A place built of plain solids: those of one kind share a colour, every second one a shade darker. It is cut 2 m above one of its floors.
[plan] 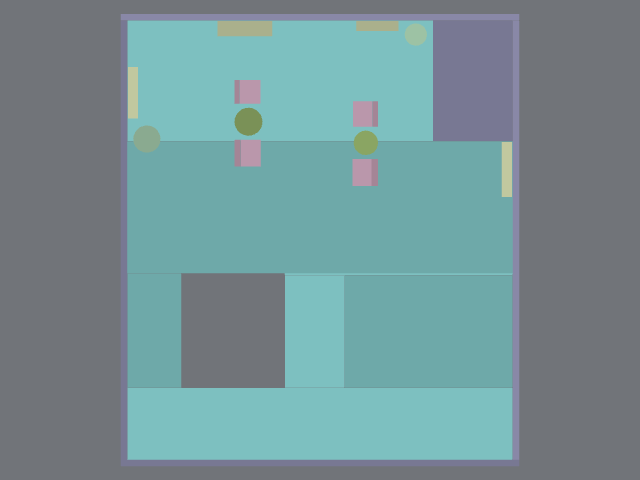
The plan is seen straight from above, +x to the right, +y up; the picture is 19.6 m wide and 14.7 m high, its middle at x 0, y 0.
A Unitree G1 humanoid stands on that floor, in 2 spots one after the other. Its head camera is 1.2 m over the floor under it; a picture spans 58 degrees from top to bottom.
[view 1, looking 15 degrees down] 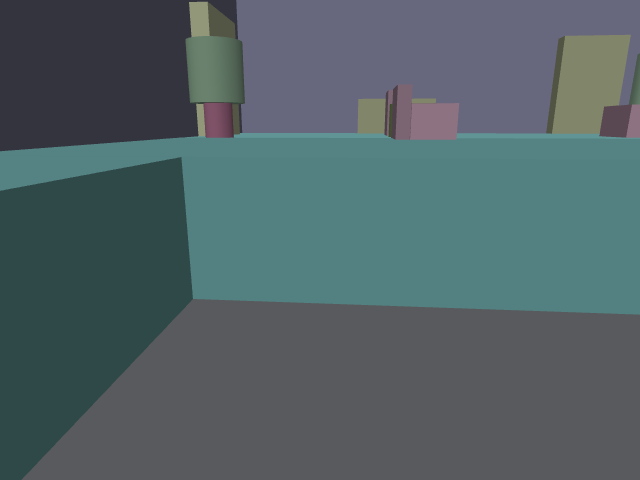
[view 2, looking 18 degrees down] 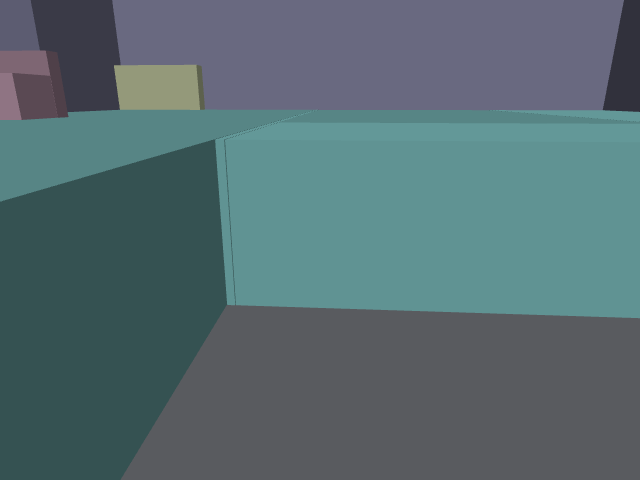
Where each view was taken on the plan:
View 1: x -3.11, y -3.79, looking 95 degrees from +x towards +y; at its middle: floor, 2.88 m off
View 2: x -3.43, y -1.76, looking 4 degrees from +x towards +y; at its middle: floor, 2.49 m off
